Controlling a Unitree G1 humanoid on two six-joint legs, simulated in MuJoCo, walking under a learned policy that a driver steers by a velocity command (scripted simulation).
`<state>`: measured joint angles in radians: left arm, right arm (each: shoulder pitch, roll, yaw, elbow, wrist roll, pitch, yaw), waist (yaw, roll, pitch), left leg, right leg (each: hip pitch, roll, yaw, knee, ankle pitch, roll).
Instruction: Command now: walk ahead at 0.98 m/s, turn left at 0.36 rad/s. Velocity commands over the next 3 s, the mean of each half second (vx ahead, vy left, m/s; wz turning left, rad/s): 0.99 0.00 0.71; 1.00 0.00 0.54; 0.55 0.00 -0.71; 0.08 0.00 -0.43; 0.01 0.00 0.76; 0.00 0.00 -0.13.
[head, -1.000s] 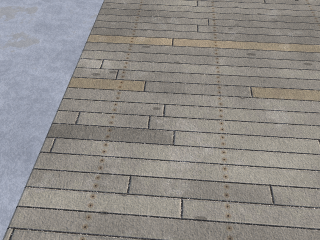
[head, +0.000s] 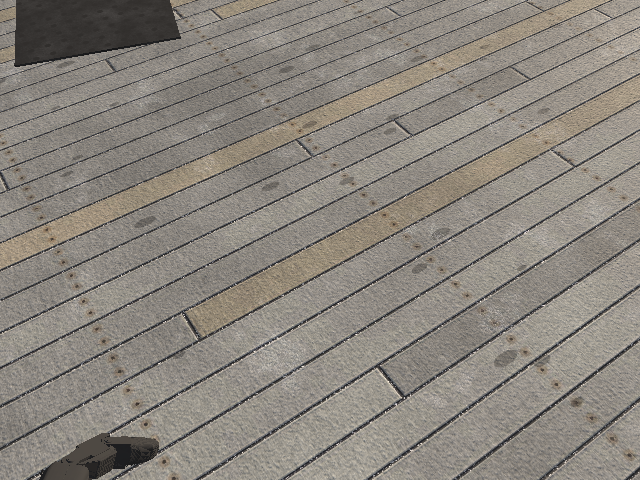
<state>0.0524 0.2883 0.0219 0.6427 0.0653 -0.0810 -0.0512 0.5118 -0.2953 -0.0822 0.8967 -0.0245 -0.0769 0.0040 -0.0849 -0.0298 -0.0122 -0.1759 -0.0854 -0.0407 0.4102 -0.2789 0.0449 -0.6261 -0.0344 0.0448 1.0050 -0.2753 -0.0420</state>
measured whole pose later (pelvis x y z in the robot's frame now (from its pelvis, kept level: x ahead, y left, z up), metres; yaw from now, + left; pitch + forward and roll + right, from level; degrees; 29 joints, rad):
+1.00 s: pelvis +0.85 +0.24 -0.02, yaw +38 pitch +2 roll +0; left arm 0.03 0.27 -0.02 0.65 0.02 -0.06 -0.04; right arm 0.45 -0.33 -0.05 0.86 -0.03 -0.10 0.00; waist -0.09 0.00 0.04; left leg 0.27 -0.14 -0.10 0.18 -0.40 0.14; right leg -0.60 -0.01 -0.09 0.52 0.01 -0.11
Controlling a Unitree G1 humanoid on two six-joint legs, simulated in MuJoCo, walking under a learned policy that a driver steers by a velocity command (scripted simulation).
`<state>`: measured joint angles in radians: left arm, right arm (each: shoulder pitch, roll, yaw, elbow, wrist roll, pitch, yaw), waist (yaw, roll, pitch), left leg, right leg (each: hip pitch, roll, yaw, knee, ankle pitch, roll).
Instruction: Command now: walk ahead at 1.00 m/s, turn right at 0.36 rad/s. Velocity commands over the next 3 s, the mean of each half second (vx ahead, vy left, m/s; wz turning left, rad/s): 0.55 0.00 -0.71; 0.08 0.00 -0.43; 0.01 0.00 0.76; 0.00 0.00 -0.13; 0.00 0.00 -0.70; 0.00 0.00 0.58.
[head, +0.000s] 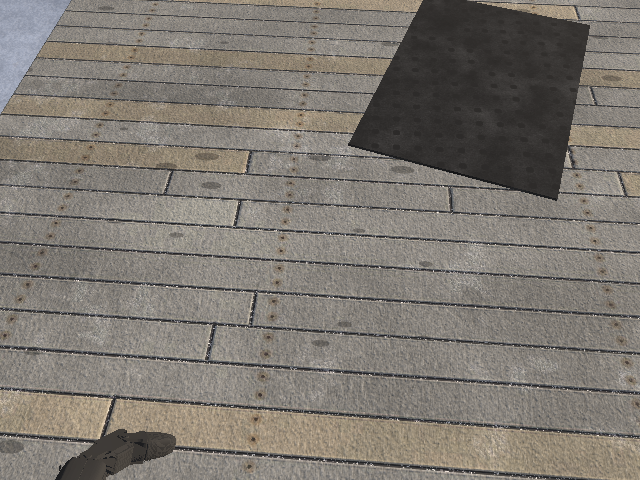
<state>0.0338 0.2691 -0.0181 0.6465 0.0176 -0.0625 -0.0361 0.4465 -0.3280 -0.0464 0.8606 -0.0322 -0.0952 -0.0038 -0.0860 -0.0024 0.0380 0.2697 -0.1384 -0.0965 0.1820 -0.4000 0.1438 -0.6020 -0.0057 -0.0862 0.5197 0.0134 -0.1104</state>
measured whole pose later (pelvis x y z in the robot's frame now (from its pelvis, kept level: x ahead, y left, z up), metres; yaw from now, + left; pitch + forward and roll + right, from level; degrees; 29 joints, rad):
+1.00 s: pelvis +0.42 -0.07 +0.03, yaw -35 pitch -1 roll +1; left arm 0.11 0.19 -0.02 0.64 0.02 0.04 0.02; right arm 0.36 -0.27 -0.05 0.77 -0.01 0.06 0.02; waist -0.07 0.03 0.02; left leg -0.43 0.00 0.03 0.96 -0.43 -0.03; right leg -0.23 -0.02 -0.06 0.48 -0.24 -0.04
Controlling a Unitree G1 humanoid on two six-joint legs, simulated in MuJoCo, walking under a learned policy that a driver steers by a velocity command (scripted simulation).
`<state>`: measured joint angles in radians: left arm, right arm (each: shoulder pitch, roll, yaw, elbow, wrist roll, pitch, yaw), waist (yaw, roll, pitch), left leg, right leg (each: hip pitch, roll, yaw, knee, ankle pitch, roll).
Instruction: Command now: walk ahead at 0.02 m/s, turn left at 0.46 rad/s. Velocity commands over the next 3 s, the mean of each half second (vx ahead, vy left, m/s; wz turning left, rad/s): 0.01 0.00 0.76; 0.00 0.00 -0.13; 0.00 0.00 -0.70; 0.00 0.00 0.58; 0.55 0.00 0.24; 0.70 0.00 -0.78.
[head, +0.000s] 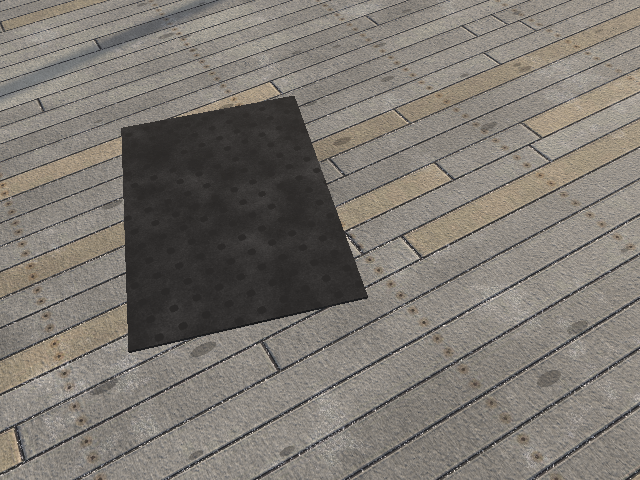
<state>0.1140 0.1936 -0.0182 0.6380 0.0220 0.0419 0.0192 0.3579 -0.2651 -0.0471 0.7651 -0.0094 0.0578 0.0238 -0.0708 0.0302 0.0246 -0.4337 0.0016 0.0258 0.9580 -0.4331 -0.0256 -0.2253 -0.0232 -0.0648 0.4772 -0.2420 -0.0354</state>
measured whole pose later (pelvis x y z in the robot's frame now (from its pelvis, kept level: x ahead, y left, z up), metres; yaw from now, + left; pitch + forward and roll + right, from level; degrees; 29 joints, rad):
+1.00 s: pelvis +0.00 +0.03 +0.00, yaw +17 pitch +2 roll +1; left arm 0.26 0.31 0.08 0.74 0.00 0.06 -0.01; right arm 0.14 -0.30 -0.03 0.68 -0.01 0.04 -0.02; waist 0.03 0.01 0.07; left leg -0.38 -0.08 -0.09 0.82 -0.44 -0.03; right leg -0.29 0.11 0.21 0.44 -0.16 -0.03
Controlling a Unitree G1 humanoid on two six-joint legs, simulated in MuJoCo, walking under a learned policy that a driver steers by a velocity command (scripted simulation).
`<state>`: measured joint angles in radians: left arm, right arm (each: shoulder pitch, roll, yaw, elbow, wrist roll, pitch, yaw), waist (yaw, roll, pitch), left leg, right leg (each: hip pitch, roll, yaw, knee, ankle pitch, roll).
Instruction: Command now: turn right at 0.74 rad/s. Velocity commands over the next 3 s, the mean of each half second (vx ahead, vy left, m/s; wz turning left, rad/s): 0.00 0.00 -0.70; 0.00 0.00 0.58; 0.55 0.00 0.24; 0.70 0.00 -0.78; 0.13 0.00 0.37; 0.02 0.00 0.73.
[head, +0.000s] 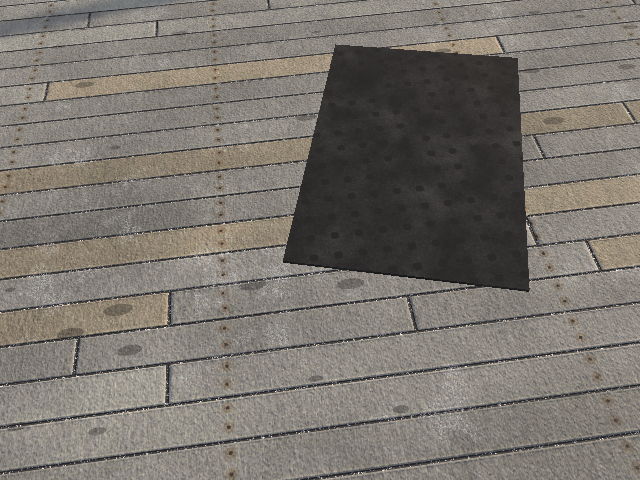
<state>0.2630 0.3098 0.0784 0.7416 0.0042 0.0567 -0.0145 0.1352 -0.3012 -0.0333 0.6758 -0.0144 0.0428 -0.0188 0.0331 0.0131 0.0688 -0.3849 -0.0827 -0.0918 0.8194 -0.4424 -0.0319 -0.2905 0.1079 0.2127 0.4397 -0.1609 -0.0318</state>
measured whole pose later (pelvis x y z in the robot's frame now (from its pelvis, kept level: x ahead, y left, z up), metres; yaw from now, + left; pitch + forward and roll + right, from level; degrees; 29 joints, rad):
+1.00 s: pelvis +0.00 +0.04 -0.02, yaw +2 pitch +0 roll -1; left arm 0.14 0.31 0.06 0.72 0.02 0.05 0.01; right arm 0.23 -0.31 -0.08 0.67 -0.01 0.05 0.03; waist -0.01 -0.05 0.09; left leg -0.32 -0.04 0.03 0.64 -0.32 0.08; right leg -0.40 -0.06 -0.07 1.00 -0.54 0.05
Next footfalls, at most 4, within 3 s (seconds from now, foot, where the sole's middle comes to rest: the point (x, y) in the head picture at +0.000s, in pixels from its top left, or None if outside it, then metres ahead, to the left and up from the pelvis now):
0.12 left None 0.06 0.11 -0.78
0.54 right None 0.00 -0.10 -0.78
0.92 left None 0.04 0.12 -0.78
1.60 right None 0.39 -0.08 -0.78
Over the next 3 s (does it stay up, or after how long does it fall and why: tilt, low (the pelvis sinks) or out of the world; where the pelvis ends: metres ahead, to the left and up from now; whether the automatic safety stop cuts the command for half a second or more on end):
stays up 0.67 -0.09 -0.01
